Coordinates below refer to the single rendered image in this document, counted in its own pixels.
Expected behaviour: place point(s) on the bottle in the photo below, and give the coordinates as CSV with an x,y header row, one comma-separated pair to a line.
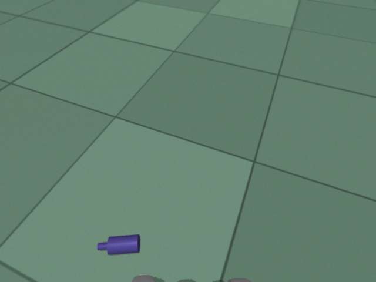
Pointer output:
x,y
121,244

